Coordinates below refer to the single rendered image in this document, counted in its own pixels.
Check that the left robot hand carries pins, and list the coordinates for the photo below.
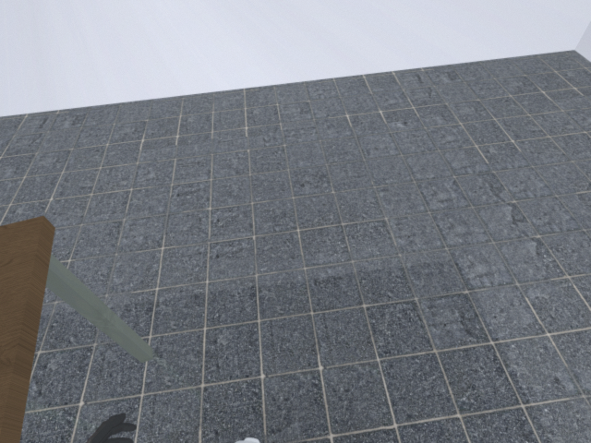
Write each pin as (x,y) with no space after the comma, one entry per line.
(110,427)

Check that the table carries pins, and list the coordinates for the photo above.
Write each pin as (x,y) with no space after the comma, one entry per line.
(26,267)

